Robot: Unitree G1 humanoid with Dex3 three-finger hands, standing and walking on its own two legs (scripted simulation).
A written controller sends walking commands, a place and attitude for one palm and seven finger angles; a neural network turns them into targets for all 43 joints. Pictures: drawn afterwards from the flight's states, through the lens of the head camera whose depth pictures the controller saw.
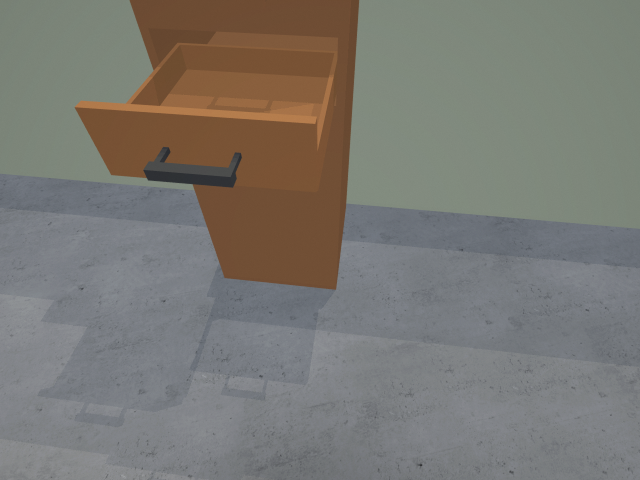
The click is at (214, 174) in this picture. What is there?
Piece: drawer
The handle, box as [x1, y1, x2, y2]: [143, 147, 241, 187]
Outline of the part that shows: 143,169 149,180 232,187 236,178 235,170 241,156 240,153 235,152 227,168 164,163 163,162 169,153 168,147 163,147 154,161 149,161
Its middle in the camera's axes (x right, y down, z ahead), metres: -0.21 -0.12 +0.63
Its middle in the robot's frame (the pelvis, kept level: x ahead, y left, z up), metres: +0.56 +0.24 +0.07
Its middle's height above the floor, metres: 0.85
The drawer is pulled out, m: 0.30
